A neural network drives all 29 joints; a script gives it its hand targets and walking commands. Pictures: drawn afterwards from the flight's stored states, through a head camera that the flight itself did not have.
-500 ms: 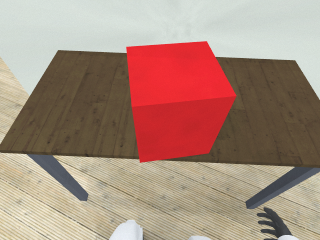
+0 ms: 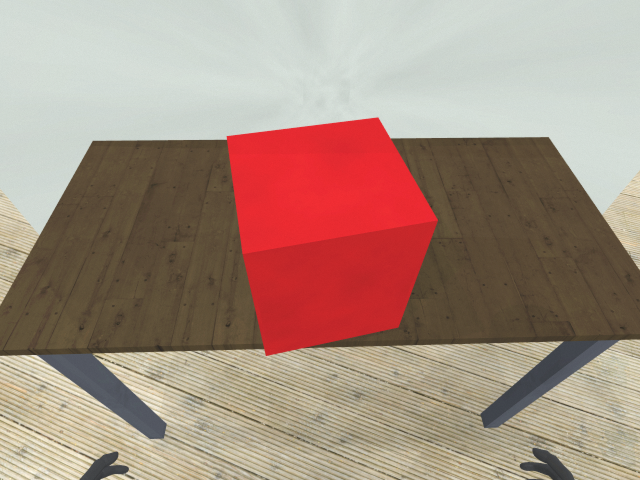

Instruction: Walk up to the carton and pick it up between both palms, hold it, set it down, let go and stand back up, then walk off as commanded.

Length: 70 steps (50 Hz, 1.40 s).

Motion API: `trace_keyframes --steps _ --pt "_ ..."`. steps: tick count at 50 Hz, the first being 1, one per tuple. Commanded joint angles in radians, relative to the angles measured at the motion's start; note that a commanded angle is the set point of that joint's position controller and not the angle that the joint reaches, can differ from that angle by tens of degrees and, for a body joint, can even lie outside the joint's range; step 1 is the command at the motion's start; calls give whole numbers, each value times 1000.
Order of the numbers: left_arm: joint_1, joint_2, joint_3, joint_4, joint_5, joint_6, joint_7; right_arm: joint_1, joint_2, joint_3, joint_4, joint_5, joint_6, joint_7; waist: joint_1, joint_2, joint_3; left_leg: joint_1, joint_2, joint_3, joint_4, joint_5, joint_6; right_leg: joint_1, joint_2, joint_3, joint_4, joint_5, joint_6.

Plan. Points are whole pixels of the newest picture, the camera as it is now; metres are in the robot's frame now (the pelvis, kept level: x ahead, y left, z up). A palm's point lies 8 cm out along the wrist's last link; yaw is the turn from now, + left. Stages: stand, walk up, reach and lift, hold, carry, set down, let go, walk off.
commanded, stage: walk up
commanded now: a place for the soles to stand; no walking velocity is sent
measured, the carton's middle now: (320, 240) +0.42 +0.00 +0.04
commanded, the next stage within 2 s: reach and lift in 1.36 s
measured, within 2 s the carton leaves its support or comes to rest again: neither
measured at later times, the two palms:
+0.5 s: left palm out of the picture +0.10 +0.34 -0.10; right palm out of the picture +0.11 -0.29 -0.10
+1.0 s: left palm out of the picture +0.13 +0.34 -0.10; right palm (547, 474) +0.14 -0.29 -0.10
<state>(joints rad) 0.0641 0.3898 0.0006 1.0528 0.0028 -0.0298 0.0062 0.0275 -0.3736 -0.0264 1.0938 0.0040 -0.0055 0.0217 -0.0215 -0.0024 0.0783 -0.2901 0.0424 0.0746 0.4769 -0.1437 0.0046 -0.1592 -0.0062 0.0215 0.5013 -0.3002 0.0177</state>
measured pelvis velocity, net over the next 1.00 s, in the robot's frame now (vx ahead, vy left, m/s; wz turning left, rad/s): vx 0.05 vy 0.02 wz -0.01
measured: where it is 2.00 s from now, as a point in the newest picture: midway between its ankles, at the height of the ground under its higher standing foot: outside the picture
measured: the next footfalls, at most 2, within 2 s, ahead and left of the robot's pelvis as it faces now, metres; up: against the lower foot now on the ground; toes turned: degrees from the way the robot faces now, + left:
none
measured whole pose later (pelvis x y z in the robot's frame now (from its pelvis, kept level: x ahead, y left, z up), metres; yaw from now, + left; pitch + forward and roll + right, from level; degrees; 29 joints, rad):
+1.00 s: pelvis +0.05 +0.02 +0.01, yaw -1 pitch -2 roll +0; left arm 0.12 0.40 -0.01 1.06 0.02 -0.03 0.03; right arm 0.05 -0.37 -0.05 1.07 -0.01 0.01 0.02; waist -0.01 -0.01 0.05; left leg -0.21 0.00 0.09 0.43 -0.19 0.03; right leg -0.05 -0.05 0.03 0.38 -0.30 0.06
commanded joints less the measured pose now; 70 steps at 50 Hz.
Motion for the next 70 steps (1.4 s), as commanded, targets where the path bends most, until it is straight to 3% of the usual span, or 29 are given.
trace_keyframes --steps 1,8,9,10,13,15,18,22,27,34,41,44,51,57,63,67,68,69,70 --pt "-31 207 37 -29 1 -11 5 -49 -197 -30 -32 -3 -14 -6 5 8 -121 176 96 -132 -114 38 17 -77 -123 96 -155 172 -54" --pt "-29 197 37 -25 2 -9 3 -47 -196 -31 -27 -7 -11 -6 6 0 -112 198 96 -129 -140 -2 9 -75 -120 90 -197 144 -47" --pt "-4 229 43 -28 13 -18 6 -33 -214 -36 -29 -17 -4 0 12 32 -142 201 76 -112 -140 -137 15 -67 -127 99 -223 11 -51" --pt "-10 230 44 -29 20 -19 6 -37 -213 -41 -30 -22 0 1 9 24 -113 175 72 -125 -146 -185 16 -90 -123 104 -236 -67 -56" --pt "-2 218 46 -27 24 -20 6 -35 -205 -42 -36 -24 4 6 10 10 -79 165 74 -144 -153 -219 18 -132 -113 99 -256 -146 -55" --pt "5 215 43 -30 24 -22 8 -19 -204 -41 -34 -23 0 7 5 -19 -65 160 79 -154 -161 -182 19 -126 -105 83 -243 -101 -50" --pt "20 205 40 -31 20 -28 10 -19 -208 -41 -40 -23 -8 5 4 3 -66 169 84 -154 -163 -101 22 -101 -111 75 -210 60 -48" --pt "38 210 37 -27 17 -28 15 -5 -214 -49 -39 -20 -8 1 8 7 -89 178 89 -149 -156 9 32 -41 -113 55 -188 164 -40" --pt "52 210 32 -25 12 -22 21 9 -209 -48 -42 -15 -8 -2 11 19 -116 214 99 -141 -134 154 39 -16 -111 38 -170 228 -33" --pt "59 214 29 -32 13 -16 29 2 -209 -52 -54 -15 1 -6 12 19 -144 248 97 -119 -112 219 45 2 -116 30 -161 289 -29" --pt "56 213 29 -38 14 -14 32 -16 -201 -54 -68 -16 5 -8 15 22 -131 239 93 -114 -107 216 54 2 -114 32 -162 280 -26" --pt "45 214 29 -35 15 -16 32 -16 -203 -55 -69 -17 6 -5 8 27 -117 231 87 -113 -112 166 43 -9 -116 37 -170 257 -30" --pt "42 216 32 -41 18 -16 31 -2 -201 -52 -68 -18 7 -6 8 14 -123 236 83 -111 -115 180 39 11 -120 35 -171 273 -30" --pt "41 213 33 -45 19 -12 29 6 -203 -54 -68 -19 8 -4 5 -4 -100 225 79 -121 -137 108 38 -10 -111 37 -176 217 -34" --pt "47 215 36 -42 20 -13 28 -1 -200 -49 -74 -21 6 -4 11 13 -93 223 75 -116 -129 95 38 -15 -116 37 -196 214 -35" --pt "51 220 39 -44 20 -14 29 13 -196 -49 -68 -17 5 -4 10 -19 -94 219 76 -120 -130 112 39 -1 -121 49 -185 228 -37" --pt "56 216 38 -48 19 -12 29 9 -201 -50 -67 -21 3 -5 15 2 -100 226 79 -115 -126 128 44 -2 -122 44 -184 239 -36" --pt "-295 160 107 -310 19 191 12 -342 -79 -108 -107 -119 -145 15 3 -51 -65 150 -7 -11 12 -63 -84 -335 15 -145 -36 24 -38" --pt "-400 159 94 -388 4 291 30 -327 -124 -161 -104 -125 -133 47 -15 -45 -30 147 20 -21 34 -128 -75 -356 6 -132 -9 -55 -52"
